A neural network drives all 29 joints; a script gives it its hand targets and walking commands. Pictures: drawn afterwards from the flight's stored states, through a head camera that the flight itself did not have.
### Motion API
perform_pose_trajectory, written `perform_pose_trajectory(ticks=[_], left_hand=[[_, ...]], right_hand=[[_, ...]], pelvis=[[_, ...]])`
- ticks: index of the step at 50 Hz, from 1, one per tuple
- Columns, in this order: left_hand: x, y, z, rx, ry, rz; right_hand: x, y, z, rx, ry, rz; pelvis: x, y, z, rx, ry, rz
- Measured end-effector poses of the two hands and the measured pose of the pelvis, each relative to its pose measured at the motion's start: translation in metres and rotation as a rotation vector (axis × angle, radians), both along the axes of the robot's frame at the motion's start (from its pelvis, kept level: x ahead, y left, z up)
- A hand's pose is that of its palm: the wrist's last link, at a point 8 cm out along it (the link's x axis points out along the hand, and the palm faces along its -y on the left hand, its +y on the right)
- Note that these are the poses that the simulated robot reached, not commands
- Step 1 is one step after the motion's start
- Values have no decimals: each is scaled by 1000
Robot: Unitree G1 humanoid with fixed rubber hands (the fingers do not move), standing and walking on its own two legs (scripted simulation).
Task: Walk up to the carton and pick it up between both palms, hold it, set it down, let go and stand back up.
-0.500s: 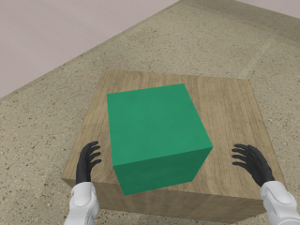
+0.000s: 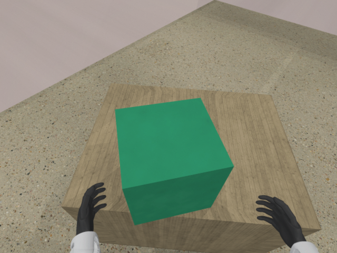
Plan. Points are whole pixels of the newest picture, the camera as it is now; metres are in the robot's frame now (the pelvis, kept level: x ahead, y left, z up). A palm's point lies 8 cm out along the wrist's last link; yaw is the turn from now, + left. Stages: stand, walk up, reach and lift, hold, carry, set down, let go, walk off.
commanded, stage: set down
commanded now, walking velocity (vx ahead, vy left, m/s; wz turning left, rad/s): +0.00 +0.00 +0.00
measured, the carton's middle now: (167, 162) +0.38 +0.02 -0.07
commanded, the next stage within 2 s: let go in 1.60 s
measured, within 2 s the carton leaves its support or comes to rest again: neither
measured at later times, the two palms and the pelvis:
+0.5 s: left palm (74, 230) +0.18 +0.22 -0.04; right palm (274, 232) +0.19 -0.24 -0.05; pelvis +0.01 +0.00 +0.01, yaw +2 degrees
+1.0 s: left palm (65, 238) +0.16 +0.24 -0.05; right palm (264, 245) +0.17 -0.21 -0.06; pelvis +0.01 +0.02 +0.01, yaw +2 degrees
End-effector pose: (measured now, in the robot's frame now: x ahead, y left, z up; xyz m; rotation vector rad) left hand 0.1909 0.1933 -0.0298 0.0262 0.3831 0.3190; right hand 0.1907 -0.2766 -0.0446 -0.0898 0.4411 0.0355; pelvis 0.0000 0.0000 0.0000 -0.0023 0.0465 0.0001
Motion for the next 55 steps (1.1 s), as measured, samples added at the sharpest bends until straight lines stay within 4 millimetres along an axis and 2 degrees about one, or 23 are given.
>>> perform_pose_trajectory(ticks=[4, 8, 17, 26, 39, 45, 49, 55], left_hand=[[-2, 1, 1, 6, -6, 1], [-6, 2, -6, 5, 43, -22], [-12, 16, -6, 25, 71, -24], [-13, 29, -10, 28, 142, -56], [-26, 43, -17, 18, 265, -89], [-25, 44, -14, 14, 275, -111], [-28, 47, -22, 8, 338, -140], [-26, 55, -22, 28, 365, -162]], right_hand=[[-2, 6, 0, 12, -2, 3], [-4, 13, -3, 2, 27, 9], [-4, 30, -2, 8, 32, 6], [-1, 37, -1, -22, 65, -5], [-15, 52, -7, -65, 164, -44], [-19, 58, -7, -79, 177, -46], [-24, 61, -10, -101, 206, -64], [-35, 68, -15, -95, 231, -86]], pelvis=[[0, -2, 0, -2, -11, 8], [0, -3, 2, 0, -27, 18], [5, -1, 5, -2, -47, 30], [12, 4, 9, -6, -74, 35], [17, 13, 14, -14, -86, 38], [15, 17, 15, -14, -90, 35], [13, 20, 15, -12, -98, 33], [11, 23, 15, -13, -106, 23]])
